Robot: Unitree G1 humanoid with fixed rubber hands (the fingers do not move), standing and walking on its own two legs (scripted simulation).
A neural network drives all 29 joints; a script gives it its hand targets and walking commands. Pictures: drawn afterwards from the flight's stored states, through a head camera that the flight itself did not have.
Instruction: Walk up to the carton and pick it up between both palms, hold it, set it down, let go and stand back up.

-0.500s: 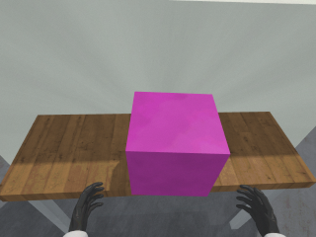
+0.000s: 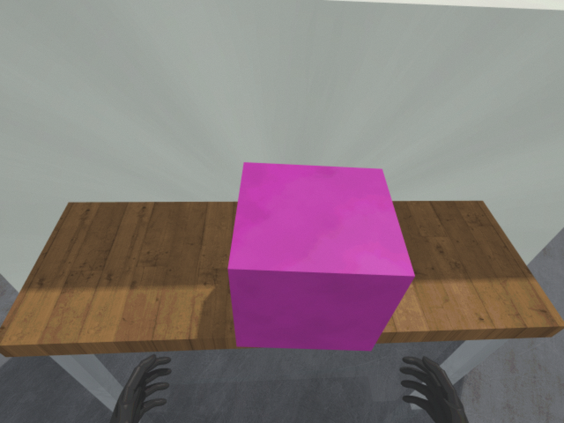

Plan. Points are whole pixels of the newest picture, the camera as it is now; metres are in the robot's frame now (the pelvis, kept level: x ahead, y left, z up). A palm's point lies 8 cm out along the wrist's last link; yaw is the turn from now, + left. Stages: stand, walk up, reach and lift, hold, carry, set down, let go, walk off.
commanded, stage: set down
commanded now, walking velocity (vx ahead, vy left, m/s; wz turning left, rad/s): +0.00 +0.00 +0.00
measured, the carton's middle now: (308, 258) +0.40 -0.04 +0.01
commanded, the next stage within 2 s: let go in 0.60 s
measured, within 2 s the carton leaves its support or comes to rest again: neither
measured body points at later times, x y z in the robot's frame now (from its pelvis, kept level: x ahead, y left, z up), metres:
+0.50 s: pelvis +0.00 +0.01 +0.00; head +0.01 +0.02 +0.45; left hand +0.16 +0.24 -0.09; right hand +0.17 -0.22 -0.08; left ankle -0.03 +0.12 -0.75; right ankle +0.01 -0.11 -0.75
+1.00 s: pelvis +0.00 +0.00 +0.00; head +0.01 +0.01 +0.45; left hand +0.16 +0.23 -0.09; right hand +0.17 -0.23 -0.09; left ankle -0.03 +0.12 -0.75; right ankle +0.01 -0.11 -0.75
